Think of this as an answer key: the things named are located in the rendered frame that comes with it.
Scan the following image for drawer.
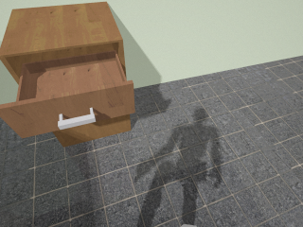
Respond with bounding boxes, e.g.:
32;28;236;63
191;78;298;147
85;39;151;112
0;50;135;139

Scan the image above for handle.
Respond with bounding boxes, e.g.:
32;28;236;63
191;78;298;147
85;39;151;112
58;108;96;130

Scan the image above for cabinet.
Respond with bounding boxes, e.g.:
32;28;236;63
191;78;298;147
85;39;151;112
0;1;132;148

